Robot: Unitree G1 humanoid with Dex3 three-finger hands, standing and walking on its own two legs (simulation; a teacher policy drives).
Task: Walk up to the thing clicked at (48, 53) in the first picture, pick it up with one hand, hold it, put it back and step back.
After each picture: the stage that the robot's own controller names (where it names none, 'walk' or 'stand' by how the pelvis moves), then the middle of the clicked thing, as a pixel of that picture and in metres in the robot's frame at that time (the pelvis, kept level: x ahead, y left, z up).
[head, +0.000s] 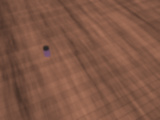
stand; (46, 51) +1.25 +0.40 -0.72
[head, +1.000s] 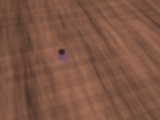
walk; (61, 54) +1.17 +0.18 -0.70
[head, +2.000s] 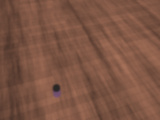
walk; (56, 90) +0.74 +0.19 -0.72
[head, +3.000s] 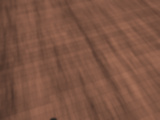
stand; out of the picture +0.44 +0.23 -0.69
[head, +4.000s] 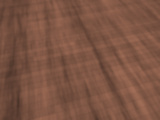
stand; out of the picture +0.40 +0.21 -0.72
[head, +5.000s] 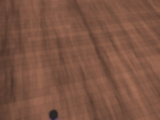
walk; (53, 116) +0.45 +0.15 -0.71
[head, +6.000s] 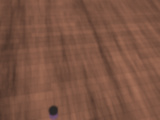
walk; (53, 112) +0.46 +0.16 -0.68
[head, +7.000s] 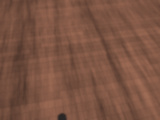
stand; out of the picture +0.47 +0.14 -0.69
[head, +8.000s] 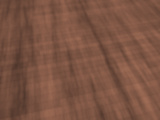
stand; out of the picture +0.43 +0.15 -0.72
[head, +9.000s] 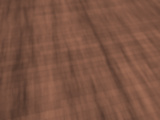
stand; out of the picture +0.41 +0.15 -0.72
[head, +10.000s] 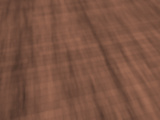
go down; out of the picture +0.42 +0.15 -0.72
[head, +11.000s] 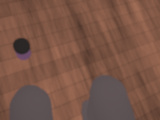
go down; (22, 49) +0.51 +0.16 -0.32
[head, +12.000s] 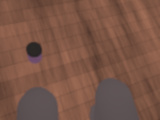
approach; (34, 53) +0.51 +0.14 -0.32
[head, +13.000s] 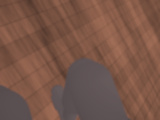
close in; out of the picture +0.50 +0.20 -0.24
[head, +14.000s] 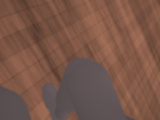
close; out of the picture +0.49 +0.21 -0.25
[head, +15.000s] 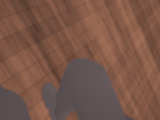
close; out of the picture +0.48 +0.20 -0.25
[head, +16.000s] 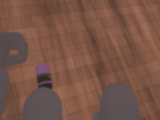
lift; (43, 77) +0.42 +0.13 -0.34
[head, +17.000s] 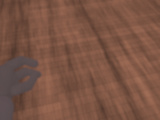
go down; out of the picture +0.35 +0.13 -0.68
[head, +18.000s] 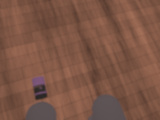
go down; (39, 88) +0.39 +0.15 -0.48
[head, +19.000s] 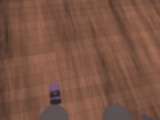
walk; (55, 93) +0.41 +0.13 -0.49
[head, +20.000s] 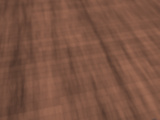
stand; out of the picture +0.33 +0.14 -0.68
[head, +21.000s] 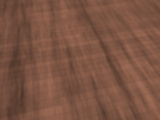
stand; out of the picture +0.33 +0.14 -0.68
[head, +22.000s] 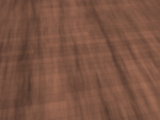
stand; out of the picture +0.35 +0.12 -0.71
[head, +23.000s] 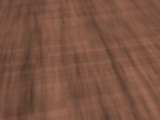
stand; out of the picture +0.36 +0.14 -0.75
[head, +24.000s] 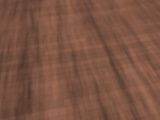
stand; out of the picture +0.34 +0.16 -0.75
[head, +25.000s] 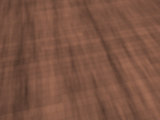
walk; out of the picture +0.33 +0.16 -0.75
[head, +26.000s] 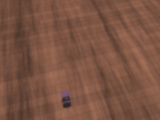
walk; (66, 99) +0.54 +0.14 -0.72
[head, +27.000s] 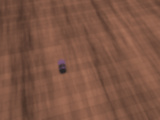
walk; (62, 66) +0.89 +0.21 -0.73
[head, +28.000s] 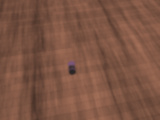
stand; (71, 67) +0.95 +0.15 -0.72
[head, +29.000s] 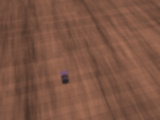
stand; (64, 77) +0.92 +0.16 -0.75
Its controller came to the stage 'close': yes
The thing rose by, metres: 0.01
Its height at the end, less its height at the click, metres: -0.02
